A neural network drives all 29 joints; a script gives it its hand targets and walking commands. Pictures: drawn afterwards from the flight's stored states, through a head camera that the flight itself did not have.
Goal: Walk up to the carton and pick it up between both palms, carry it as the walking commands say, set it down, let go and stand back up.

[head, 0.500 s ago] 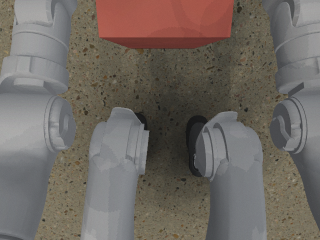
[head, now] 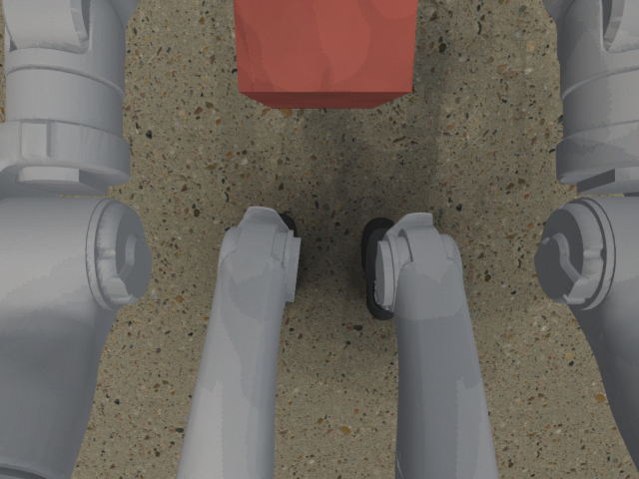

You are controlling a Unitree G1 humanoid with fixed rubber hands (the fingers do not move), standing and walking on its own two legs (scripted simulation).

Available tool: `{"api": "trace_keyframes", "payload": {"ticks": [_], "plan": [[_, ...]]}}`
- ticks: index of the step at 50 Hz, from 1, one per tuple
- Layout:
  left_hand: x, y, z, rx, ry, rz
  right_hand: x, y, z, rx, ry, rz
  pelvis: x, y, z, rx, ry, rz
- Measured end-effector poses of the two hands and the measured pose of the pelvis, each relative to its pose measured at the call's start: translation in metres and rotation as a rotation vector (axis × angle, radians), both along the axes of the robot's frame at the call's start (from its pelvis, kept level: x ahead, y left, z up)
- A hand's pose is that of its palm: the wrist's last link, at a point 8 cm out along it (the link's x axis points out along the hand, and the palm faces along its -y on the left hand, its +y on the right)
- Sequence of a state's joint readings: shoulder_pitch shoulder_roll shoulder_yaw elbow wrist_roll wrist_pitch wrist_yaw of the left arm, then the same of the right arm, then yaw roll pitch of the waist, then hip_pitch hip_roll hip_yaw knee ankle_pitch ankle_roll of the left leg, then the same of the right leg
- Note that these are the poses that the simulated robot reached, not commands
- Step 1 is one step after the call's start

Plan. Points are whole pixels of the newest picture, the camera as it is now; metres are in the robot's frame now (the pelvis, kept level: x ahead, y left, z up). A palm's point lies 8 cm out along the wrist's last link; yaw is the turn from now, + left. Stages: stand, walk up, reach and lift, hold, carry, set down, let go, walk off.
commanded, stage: set down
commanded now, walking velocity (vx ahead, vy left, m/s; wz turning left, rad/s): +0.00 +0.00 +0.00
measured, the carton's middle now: (323, 18) +0.56 +0.03 -0.36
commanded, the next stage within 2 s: let go in 0.62 s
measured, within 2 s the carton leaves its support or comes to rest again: neither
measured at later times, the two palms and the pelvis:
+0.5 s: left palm out of the picture +0.57 +0.21 +0.03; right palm out of the picture +0.58 -0.17 +0.03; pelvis +0.01 +0.00 +0.14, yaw +0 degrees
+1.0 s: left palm out of the picture +0.51 +0.21 +0.09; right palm out of the picture +0.52 -0.19 +0.09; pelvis +0.10 +0.00 +0.21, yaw -1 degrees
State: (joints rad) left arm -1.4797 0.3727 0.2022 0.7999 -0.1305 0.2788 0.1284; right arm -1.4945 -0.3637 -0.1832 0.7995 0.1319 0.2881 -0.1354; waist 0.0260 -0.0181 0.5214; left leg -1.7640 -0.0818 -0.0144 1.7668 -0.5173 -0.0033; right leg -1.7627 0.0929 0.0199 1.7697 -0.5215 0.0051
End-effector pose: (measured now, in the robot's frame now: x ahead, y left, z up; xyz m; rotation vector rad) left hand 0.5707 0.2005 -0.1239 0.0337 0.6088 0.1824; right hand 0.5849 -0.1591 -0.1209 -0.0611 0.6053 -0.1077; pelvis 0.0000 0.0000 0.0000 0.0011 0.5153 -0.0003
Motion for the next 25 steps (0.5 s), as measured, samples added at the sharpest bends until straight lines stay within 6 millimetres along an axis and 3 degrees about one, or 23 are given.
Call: {"api": "trace_keyframes", "payload": {"ticks": [25], "plan": [[-0.001, 0.007, 0.157, 0.005, 0.0, -0.015, -0.001, -0.008, 0.155, 0.002, 0.003, 0.018, 0.009, -0.003, 0.139, 0.008, -0.058, -0.009]]}}
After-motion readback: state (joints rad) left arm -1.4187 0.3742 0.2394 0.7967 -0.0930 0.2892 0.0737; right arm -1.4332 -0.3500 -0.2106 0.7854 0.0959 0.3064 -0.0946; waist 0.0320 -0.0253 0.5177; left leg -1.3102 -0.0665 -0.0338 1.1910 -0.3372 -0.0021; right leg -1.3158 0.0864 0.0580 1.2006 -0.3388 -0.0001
